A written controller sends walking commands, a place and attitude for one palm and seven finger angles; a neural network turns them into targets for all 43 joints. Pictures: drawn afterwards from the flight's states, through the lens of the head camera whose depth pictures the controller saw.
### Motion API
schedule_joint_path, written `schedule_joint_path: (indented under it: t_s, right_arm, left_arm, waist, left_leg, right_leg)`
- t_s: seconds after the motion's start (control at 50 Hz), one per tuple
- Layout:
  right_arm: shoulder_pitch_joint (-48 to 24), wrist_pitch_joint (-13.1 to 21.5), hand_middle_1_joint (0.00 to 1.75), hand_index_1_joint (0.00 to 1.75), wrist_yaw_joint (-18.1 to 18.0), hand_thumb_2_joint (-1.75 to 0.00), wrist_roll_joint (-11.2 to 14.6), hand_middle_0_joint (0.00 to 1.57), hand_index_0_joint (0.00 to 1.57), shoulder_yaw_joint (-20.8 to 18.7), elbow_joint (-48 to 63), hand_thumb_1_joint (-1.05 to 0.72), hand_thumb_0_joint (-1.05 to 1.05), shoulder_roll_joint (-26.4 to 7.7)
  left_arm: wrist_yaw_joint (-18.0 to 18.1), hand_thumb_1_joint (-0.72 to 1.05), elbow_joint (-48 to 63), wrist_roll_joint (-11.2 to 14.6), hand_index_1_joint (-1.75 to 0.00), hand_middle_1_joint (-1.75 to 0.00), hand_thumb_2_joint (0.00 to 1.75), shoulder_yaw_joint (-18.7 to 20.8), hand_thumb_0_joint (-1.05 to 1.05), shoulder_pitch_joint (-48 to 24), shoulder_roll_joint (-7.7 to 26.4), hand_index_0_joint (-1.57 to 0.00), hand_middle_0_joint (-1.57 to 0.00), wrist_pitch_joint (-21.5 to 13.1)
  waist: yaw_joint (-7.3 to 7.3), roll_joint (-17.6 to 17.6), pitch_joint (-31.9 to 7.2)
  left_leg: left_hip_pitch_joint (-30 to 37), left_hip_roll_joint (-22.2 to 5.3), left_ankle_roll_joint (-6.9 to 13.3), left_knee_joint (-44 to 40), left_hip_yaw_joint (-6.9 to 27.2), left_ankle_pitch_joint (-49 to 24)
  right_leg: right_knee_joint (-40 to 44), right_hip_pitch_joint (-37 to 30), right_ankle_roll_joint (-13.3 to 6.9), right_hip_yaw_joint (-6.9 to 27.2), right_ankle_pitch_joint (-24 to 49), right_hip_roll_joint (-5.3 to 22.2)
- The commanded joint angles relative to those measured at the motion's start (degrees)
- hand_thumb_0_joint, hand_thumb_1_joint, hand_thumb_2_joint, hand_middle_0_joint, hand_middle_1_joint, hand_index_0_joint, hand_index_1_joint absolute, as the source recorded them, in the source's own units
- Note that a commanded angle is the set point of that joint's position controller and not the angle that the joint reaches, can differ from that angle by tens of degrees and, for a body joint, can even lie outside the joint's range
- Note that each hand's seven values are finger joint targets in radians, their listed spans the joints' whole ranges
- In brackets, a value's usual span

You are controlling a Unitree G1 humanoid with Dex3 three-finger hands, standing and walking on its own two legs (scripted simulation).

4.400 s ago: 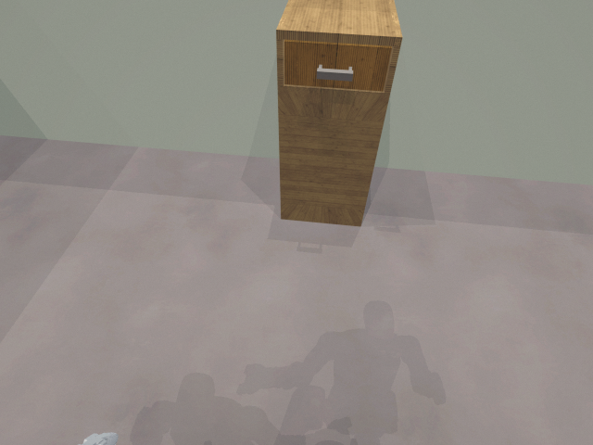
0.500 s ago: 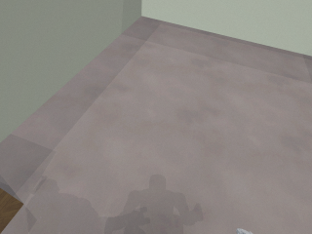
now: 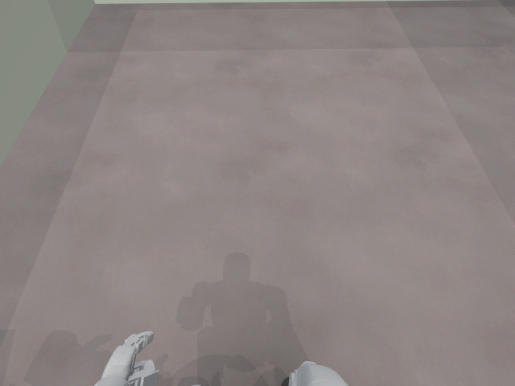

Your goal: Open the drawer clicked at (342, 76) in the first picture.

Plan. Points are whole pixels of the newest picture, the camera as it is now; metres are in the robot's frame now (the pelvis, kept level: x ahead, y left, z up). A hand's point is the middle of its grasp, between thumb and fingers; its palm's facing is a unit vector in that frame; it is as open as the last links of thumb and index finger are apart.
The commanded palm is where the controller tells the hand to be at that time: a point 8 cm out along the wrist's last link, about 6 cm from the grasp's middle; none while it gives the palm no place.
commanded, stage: turn to face it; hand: left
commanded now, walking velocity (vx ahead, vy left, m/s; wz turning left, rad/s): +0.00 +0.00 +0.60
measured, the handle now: out of the picture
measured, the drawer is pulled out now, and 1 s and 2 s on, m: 0.00 0.00 0.00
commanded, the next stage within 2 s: none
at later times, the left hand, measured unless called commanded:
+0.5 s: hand out of the picture +0.05 +0.25 -0.15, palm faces +0.27 -0.93 -0.23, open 7.4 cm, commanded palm none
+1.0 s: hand out of the picture -0.01 +0.15 -0.12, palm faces +0.52 -0.81 -0.26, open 7.4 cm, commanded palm none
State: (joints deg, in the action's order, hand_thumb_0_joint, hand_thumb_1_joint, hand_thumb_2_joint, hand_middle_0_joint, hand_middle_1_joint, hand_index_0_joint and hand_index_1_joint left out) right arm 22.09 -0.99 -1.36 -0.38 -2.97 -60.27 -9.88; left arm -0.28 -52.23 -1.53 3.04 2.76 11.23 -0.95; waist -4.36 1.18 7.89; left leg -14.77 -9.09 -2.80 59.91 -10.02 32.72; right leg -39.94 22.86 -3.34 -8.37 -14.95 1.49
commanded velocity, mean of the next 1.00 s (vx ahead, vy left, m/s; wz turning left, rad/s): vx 0.00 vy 0.00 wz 0.60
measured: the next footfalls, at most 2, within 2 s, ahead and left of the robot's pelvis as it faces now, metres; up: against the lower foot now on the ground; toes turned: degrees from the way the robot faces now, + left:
left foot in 0.30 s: +0.09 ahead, +0.13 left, +0.00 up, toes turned +18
right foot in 0.78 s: +0.11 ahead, -0.13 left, +0.00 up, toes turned +21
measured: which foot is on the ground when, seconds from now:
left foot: up 0.00-0.28, down 0.30-0.78, up 0.80-1.00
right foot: down 0.00-0.30, up 0.32-0.76, down 0.78-1.00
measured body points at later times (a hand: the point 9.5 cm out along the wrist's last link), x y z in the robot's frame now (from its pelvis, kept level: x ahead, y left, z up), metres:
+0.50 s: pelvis +0.03 +0.03 +0.02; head +0.06 +0.06 +0.47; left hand +0.03 +0.30 -0.14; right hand +0.15 -0.20 -0.11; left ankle +0.05 +0.12 -0.71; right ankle +0.04 -0.13 -0.63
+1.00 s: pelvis +0.02 -0.05 +0.03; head +0.06 -0.05 +0.47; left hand -0.04 +0.20 -0.10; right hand +0.23 -0.24 -0.12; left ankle -0.05 +0.08 -0.63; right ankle +0.07 -0.15 -0.71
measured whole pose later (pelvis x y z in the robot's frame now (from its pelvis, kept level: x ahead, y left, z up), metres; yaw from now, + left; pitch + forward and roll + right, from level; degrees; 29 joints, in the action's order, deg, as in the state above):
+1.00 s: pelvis +0.02 -0.05 +0.03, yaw +33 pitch -1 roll +2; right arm 10.7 -4.6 1.9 -1.6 -6.0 -52.7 -15.7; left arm 1.2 -51.1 -1.8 1.5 13.1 9.5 1.2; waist -1.5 1.0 3.7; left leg -29.8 -1.5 -4.1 62.8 -1.2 21.7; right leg -29.6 11.8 0.2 -9.4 -16.8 7.0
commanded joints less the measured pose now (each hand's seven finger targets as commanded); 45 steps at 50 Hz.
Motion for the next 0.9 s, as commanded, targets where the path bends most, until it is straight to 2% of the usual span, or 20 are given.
schedule_joint_path:
  t_s: [0.0,0.04,0.08,0.16,0.24,0.26,0.28,0.3,0.32,0.34,0.38,0.42,0.64,0.72,0.74,0.76,0.78,0.8,0.84,0.88]
  right_arm:
    - [-0.5,0.62,0.3,0.3,-0.29,-0.9,-0.12,0.2,0.2,-0.03,3.57,-0.9,0.0,-3.5]
    - [2.21,-0.83,0.3,0.3,-0.1,-0.9,-0.2,0.2,0.2,0.6,1.72,-0.9,0.0,-1.46]
    - [2.85,-1.1,0.3,0.3,0.46,-0.9,-0.23,0.2,0.2,0.48,1.78,-0.9,0.0,-1.5]
    - [-3.18,-0.83,0.3,0.3,1.31,-0.9,-0.38,0.2,0.2,-0.07,4.66,-0.9,0.0,-2.43]
    - [-2.73,-0.44,0.3,0.3,1.9,-0.9,-0.74,0.2,0.2,-1.0,6.12,-0.9,0.0,-3.58]
    - [-0.83,-0.11,0.3,0.3,2.06,-0.9,-0.89,0.2,0.2,-1.6,6.26,-0.9,0.0,-5.61]
    - [0.86,0.36,0.3,0.3,1.99,-0.9,-1.29,0.2,0.2,-2.74,7.26,-0.9,0.0,-11.09]
    - [2.77,0.44,0.3,0.3,1.45,-0.9,-1.71,0.2,0.2,-3.5,7.42,-0.9,0.0,-14.1]
    - [2.08,0.72,0.3,0.3,0.75,-0.9,-1.52,0.2,0.2,-3.69,6.9,-0.9,0.0,-14.22]
    - [-0.98,0.8,0.3,0.3,0.51,-0.9,-1.37,0.2,0.2,-3.31,7.97,-0.9,0.0,-13.15]
    - [-6.79,1.45,0.3,0.3,0.32,-0.9,-1.18,0.2,0.2,-2.39,9.96,-0.9,0.0,-10.61]
    - [-7.64,1.66,0.3,0.3,0.29,-0.9,-0.94,0.2,0.2,-2.45,10.29,-0.9,0.0,-11.03]
    - [-8.79,-0.26,0.3,0.3,1.38,-0.9,-1.11,0.2,0.2,-4.2,10.87,-0.9,0.0,-14.76]
    - [-13.42,-1.14,0.3,0.3,1.91,-0.9,-0.92,0.2,0.2,-4.63,12.78,-0.9,0.0,-14.72]
    - [-14.41,-1.41,0.3,0.3,2.14,-0.9,-0.58,0.2,0.2,-4.54,13.59,-0.9,0.0,-12.81]
    - [-12.67,-1.58,0.3,0.3,2.36,-0.9,-0.18,0.2,0.2,-3.78,14.93,-0.9,0.0,-7.65]
    - [-14.05,-1.56,0.3,0.3,2.33,-0.9,-1.01,0.2,0.2,-4.07,15.59,-0.9,0.0,-9.72]
    - [-14.26,-2.35,0.3,0.3,2.65,-0.9,-1.29,0.2,0.2,-4.54,14.9,-0.9,0.0,-10.87]
    - [-12.17,-2.65,0.3,0.3,3.3,-0.9,-1.43,0.2,0.2,-4.3,12.47,-0.9,0.0,-10.26]
    - [-11.47,-2.34,0.3,0.3,3.58,-0.9,-0.92,0.2,0.2,-3.76,11.72,-0.9,0.0,-9.13]
  left_arm:
    - [2.49,0.9,-0.23,0.53,-0.3,-0.3,0.9,0.91,0.0,7.82,8.25,-0.2,-0.2,-0.55]
    - [2.4,0.9,0.27,0.44,-0.3,-0.3,0.9,-0.09,0.0,3.55,6.46,-0.2,-0.2,-0.47]
    - [2.49,0.9,0.47,0.14,-0.3,-0.3,0.9,0.24,0.0,2.56,7.04,-0.2,-0.2,0.05]
    - [2.51,0.9,0.55,0.04,-0.3,-0.3,0.9,1.37,0.0,4.83,8.02,-0.2,-0.2,0.82]
    - [2.36,0.9,1.22,0.38,-0.3,-0.3,0.9,2.32,0.0,5.54,8.27,-0.2,-0.2,1.45]
    - [2.16,0.9,1.87,0.64,-0.3,-0.3,0.9,2.32,0.0,5.97,7.03,-0.2,-0.2,1.88]
    - [1.89,0.9,3.38,0.96,-0.3,-0.3,0.9,2.04,0.0,7.23,3.82,-0.2,-0.2,2.35]
    - [1.99,0.9,5.8,0.63,-0.3,-0.3,0.9,1.48,0.0,3.71,3.14,-0.2,-0.2,2.44]
    - [2.07,0.9,5.6,0.2,-0.3,-0.3,0.9,1.91,0.0,2.61,3.55,-0.2,-0.2,2.64]
    - [1.74,0.9,5.34,0.22,-0.3,-0.3,0.9,2.27,0.0,1.94,3.72,-0.2,-0.2,2.4]
    - [1.06,0.9,3.21,0.2,-0.3,-0.3,0.9,2.62,0.0,5.26,4.45,-0.2,-0.2,2.09]
    - [1.03,0.9,2.14,0.46,-0.3,-0.3,0.9,2.65,0.0,7.45,4.84,-0.2,-0.2,2.4]
    - [1.45,0.9,4.14,1.0,-0.3,-0.3,0.9,2.11,0.0,7.38,5.68,-0.2,-0.2,2.58]
    - [1.73,0.9,2.99,1.29,-0.3,-0.3,0.9,2.38,0.0,15.27,7.02,-0.2,-0.2,2.11]
    - [1.97,0.9,2.56,0.81,-0.3,-0.3,0.9,2.92,0.0,18.56,9.16,-0.2,-0.2,1.68]
    - [2.5,0.9,3.73,-0.39,-0.3,-0.3,0.9,3.99,0.0,18.18,15.38,-0.2,-0.2,1.05]
    - [2.62,0.9,5.96,0.16,-0.3,-0.3,0.9,3.31,0.0,12.92,17.19,-0.2,-0.2,1.69]
    - [2.66,0.9,6.91,0.33,-0.3,-0.3,0.9,3.43,0.0,9.14,15.09,-0.2,-0.2,1.34]
    - [2.33,0.9,7.49,0.3,-0.3,-0.3,0.9,2.09,0.0,3.81,10.92,-0.2,-0.2,0.89]
    - [2.34,0.9,6.91,0.09,-0.3,-0.3,0.9,1.57,0.0,5.59,9.35,-0.2,-0.2,0.41]
  waist:
    - [4.68,-6.19,-12.93]
    - [1.73,-7.03,-9.03]
    - [1.6,-9.39,-8.68]
    - [4.04,-9.59,-6.92]
    - [2.86,-7.55,-7.94]
    - [1.64,-0.87,-8.83]
    - [1.22,16.47,-8.92]
    - [-1.09,18.83,-8.9]
    - [-0.58,15.05,-10.44]
    - [0.55,11.61,-9.21]
    - [3.26,6.22,-10.12]
    - [3.56,5.44,-12.33]
    - [1.96,8.07,-11.63]
    - [5.62,8.48,-11.58]
    - [7.31,3.01,-11.47]
    - [7.21,-16.55,-10.08]
    - [6.36,-16.18,-7.5]
    - [4.78,-14.61,-6.25]
    - [1.93,-11.97,-1.76]
    - [2.22,-11.15,-3.21]
  left_leg:
    - [-11.63,0.58,0.46,9.5,9.93,-3.39]
    - [-7.3,1.43,0.01,2.5,8.47,-5.86]
    - [-6.45,2.37,-0.19,-1.85,6.35,-7.2]
    - [-8.27,3.13,-0.23,-8.79,3.89,-7.55]
    - [-1.09,4.09,0.4,-22.82,1.73,-17.89]
    - [2.49,2.04,1.83,-29.41,6.08,-24.14]
    - [5.72,-10.01,7.51,-37.55,24.64,-36.45]
    - [4.21,-17.36,14.24,-43.92,36.03,-38.81]
    - [4.4,-15.6,13.98,-44.02,35.26,-34.18]
    - [2.89,-13.04,13.06,-43.65,32.94,-29.59]
    - [3.7,-8.16,10.83,-42.52,24.79,-31.72]
    - [5.24,-6.3,10.92,-42.17,21.64,-34.32]
    - [3.43,-4.2,12.54,-41.73,28.86,-27.18]
    - [-7.19,-0.06,9.13,-39.58,29.28,-20.19]
    - [-13.81,3.85,6.06,-33.35,26.02,-14.54]
    - [-25.9,12.68,0.65,-15.74,15.23,-4.99]
    - [-23.79,11.52,0.26,-2.58,13.92,-1.26]
    - [-20.32,9.63,0.96,4.32,15.14,-4.15]
    - [-20.58,7.65,0.05,10.88,12.61,-11.33]
    - [-20.3,7.24,-1.06,9.47,10.33,-12.92]
  right_leg:
    - [16.82,-15.71,-8.22,14.05,37.57,18.87]
    - [19.13,-7.03,-5.74,7.2,31.62,16.49]
    - [20.25,-6.41,-5.24,4.79,23.53,16.36]
    - [19.06,-8.1,-5.04,4.34,18.1,17.87]
    - [11.31,-6.14,-0.91,0.27,11.14,17.2]
    - [4.8,-2.99,1.59,-1.48,4.99,14.69]
    - [-7.52,6.41,6.1,-3.85,-12.13,7.37]
    - [-21.04,10.25,7.12,0.59,-24.26,3.25]
    - [-27.68,12.45,6.38,6.45,-20.25,3.73]
    - [-30.37,13.88,6.38,8.14,-15.5,4.11]
    - [-29.86,12.81,7.12,8.39,-7.66,4.91]
    - [-27.27,10.25,7.77,8.37,-6.23,4.59]
    - [-7.18,1.71,7.73,7.41,-10.61,1.04]
    - [10.27,-13.54,6.31,5.6,-3.34,-0.61]
    - [19.88,-20.14,4.86,8.84,-2.83,3.57]
    - [30.25,-23.63,-1.36,29.32,-14.44,20.98]
    - [31.43,-11.35,-4.92,31.13,-13.67,28.74]
    - [31.45,-4.48,-3.79,28.05,-16.09,25.31]
    - [27.73,-2.9,-1.33,15.75,-6.04,18.34]
    - [23.48,-7.97,-1.13,9.27,7.37,16.18]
